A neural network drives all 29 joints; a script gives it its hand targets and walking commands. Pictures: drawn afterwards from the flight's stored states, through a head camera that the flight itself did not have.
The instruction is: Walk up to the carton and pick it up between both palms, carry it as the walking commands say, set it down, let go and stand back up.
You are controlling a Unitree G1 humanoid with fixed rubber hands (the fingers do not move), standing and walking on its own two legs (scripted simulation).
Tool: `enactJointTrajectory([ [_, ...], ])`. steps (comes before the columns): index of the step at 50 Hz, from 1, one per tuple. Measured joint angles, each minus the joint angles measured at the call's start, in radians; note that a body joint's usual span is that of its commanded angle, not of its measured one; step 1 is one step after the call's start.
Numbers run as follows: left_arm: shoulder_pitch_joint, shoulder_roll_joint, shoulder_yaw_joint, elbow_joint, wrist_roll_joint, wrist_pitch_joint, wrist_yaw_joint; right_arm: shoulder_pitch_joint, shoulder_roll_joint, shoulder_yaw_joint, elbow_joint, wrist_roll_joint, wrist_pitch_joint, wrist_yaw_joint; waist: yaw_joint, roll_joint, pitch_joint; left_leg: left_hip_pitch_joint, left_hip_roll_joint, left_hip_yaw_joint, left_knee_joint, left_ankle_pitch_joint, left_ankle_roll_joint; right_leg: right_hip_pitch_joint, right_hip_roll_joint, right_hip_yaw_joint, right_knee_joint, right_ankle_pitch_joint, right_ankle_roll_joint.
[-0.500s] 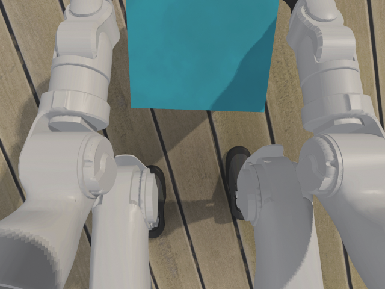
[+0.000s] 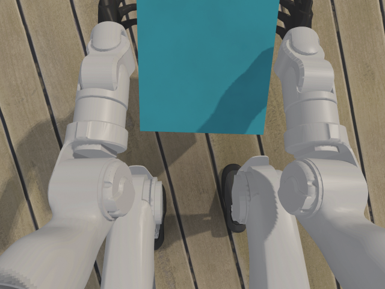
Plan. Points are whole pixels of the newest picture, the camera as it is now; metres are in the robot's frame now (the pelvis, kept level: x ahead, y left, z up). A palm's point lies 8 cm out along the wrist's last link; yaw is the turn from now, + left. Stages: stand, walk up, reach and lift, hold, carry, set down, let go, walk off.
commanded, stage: reach and lift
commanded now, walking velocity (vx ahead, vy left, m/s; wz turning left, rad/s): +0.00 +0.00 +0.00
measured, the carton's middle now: (201, 66) +0.50 -0.04 -0.20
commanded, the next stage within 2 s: none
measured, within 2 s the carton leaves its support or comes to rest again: neither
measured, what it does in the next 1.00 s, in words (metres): rises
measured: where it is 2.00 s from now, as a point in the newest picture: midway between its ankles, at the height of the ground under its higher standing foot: (194, 217)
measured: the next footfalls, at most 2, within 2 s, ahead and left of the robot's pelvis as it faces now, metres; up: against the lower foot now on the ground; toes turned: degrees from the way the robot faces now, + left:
none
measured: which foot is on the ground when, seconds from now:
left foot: down 0.00-1.00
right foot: down 0.00-1.00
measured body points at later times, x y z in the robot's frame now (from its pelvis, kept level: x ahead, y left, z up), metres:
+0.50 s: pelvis -0.01 +0.00 +0.05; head +0.30 -0.02 +0.38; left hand +0.54 +0.10 -0.03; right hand +0.51 -0.19 -0.04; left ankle +0.09 +0.12 -0.38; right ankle +0.12 -0.13 -0.38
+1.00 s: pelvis +0.00 +0.00 +0.10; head +0.25 -0.02 +0.47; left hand +0.52 +0.10 +0.05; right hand +0.49 -0.19 +0.04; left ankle +0.09 +0.12 -0.38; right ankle +0.12 -0.13 -0.38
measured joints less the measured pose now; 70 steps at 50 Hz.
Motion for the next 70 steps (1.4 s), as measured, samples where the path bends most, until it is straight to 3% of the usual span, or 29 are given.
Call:
enactJointTrajectory([
  [12, 0.043, -0.029, 0.066, -0.020, 0.055, 0.023, -0.048, 0.057, 0.035, -0.053, -0.052, -0.072, 0.043, 0.099, 0.001, 0.014, -0.066, 0.048, -0.001, -0.002, -0.097, 0.041, 0.004, 0.055, -0.002, 0.001, -0.097, 0.033, 0.002],
  [16, 0.058, -0.043, 0.074, -0.033, 0.063, 0.032, -0.056, 0.072, 0.049, -0.057, -0.068, -0.079, 0.056, 0.071, 0.003, 0.013, -0.081, 0.068, 0.001, -0.001, -0.125, 0.049, 0.006, 0.076, 0.000, 0.002, -0.125, 0.042, 0.003],
  [21, 0.082, -0.070, 0.079, -0.048, 0.084, 0.041, -0.055, 0.092, 0.075, -0.060, -0.073, -0.082, 0.058, -0.009, 0.007, 0.007, -0.106, 0.095, 0.004, 0.000, -0.158, 0.056, 0.006, 0.101, 0.003, 0.004, -0.158, 0.049, 0.003],
  [29, 0.121, -0.097, 0.087, -0.056, 0.101, 0.044, 0.014, 0.127, 0.102, -0.062, -0.072, -0.104, 0.058, 0.005, 0.008, 0.006, -0.151, 0.140, 0.007, -0.005, -0.211, 0.064, 0.004, 0.146, 0.004, 0.000, -0.209, 0.056, -0.002],
  [39, 0.164, -0.112, 0.099, -0.058, 0.118, 0.052, -0.021, 0.171, 0.120, -0.067, -0.078, -0.117, 0.070, -0.005, 0.014, 0.007, -0.196, 0.210, 0.013, -0.002, -0.276, 0.074, 0.006, 0.214, 0.009, 0.004, -0.273, 0.066, -0.002],
  [70, 0.344, -0.178, 0.106, -0.066, 0.151, 0.056, -0.001, 0.336, 0.185, -0.081, -0.077, -0.161, 0.072, 0.007, 0.016, 0.002, -0.296, 0.480, 0.020, 0.000, -0.499, 0.104, 0.018, 0.487, 0.010, 0.011, -0.491, 0.089, 0.001],
])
